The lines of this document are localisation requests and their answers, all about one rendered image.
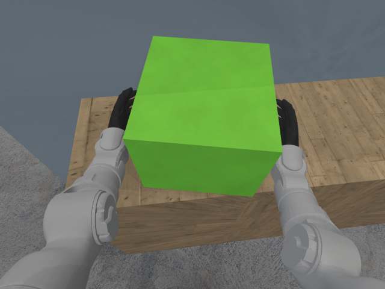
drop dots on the left robot hand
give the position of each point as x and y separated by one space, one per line
121 112

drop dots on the right robot forearm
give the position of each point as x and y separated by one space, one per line
295 199

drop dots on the carton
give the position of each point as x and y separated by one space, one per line
205 117

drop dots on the left robot forearm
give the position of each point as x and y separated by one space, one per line
107 169

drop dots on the left robot upper arm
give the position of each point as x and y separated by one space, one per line
77 225

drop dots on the right robot hand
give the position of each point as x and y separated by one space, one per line
288 123

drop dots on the pedestal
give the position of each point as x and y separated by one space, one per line
341 129

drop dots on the right robot upper arm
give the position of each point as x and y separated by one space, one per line
322 259

